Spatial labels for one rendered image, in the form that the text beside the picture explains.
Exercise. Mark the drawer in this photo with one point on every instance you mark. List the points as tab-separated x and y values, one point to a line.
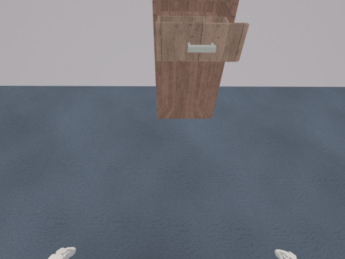
173	33

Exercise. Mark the left robot hand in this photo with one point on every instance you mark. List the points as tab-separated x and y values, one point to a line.
63	253

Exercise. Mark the handle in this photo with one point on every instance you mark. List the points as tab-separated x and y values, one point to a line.
202	48

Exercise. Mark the cabinet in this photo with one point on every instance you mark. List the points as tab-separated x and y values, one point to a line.
188	90

